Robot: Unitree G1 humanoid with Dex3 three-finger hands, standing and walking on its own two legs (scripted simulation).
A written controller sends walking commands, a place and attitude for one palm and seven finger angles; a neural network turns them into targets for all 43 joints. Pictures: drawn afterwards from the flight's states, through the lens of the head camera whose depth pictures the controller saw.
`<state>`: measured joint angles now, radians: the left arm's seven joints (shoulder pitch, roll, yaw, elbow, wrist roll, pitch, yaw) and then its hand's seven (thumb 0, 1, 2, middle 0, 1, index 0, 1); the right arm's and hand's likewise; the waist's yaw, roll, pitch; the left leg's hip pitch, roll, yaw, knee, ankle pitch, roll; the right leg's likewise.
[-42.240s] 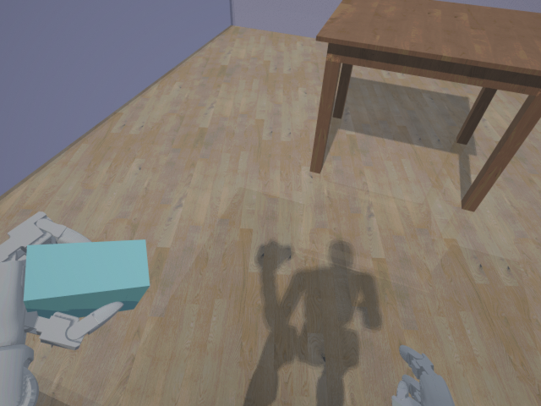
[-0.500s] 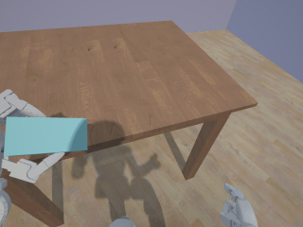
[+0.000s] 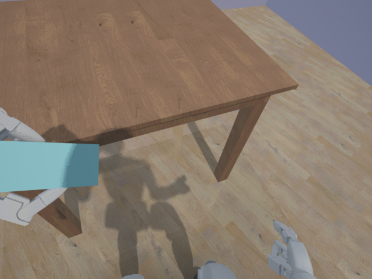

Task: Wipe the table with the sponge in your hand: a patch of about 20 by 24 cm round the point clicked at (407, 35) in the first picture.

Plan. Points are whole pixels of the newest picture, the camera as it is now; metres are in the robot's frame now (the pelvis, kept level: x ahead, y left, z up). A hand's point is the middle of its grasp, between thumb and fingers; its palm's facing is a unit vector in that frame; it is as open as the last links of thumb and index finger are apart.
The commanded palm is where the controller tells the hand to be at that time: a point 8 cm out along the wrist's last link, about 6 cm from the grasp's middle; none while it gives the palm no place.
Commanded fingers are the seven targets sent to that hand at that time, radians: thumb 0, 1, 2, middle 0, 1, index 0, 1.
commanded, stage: stop stepping back and stand still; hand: left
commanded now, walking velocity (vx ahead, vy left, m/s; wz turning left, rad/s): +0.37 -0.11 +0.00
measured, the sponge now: (59, 166) +0.24 +0.20 +0.18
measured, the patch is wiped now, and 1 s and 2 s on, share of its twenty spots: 0.95 0.95 0.95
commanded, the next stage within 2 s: stand and wait in 1.74 s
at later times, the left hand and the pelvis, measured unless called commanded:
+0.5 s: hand out of the picture +0.07 +0.22 +0.22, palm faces +0.42 -0.84 -0.34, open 9.7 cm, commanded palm +0.02 +0.26 +0.23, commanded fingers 0.00 0.10 1.30 -1.20 -1.60 -1.20 -1.60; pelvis -0.14 -0.02 +0.00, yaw -1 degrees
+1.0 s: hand out of the picture -0.02 +0.22 +0.21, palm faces +0.47 -0.79 -0.40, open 9.7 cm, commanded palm -0.08 +0.26 +0.23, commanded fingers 0.00 0.10 1.30 -1.20 -1.60 -1.20 -1.60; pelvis -0.22 -0.03 +0.00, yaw +3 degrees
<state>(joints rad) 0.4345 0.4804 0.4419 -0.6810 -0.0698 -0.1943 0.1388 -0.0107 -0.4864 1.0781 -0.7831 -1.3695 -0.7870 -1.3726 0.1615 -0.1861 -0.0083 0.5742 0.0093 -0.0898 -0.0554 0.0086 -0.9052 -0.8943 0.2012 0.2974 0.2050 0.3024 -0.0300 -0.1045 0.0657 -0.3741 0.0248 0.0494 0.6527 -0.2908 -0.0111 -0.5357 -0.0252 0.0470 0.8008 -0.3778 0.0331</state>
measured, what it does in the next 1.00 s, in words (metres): walks backwards: right foot, then left foot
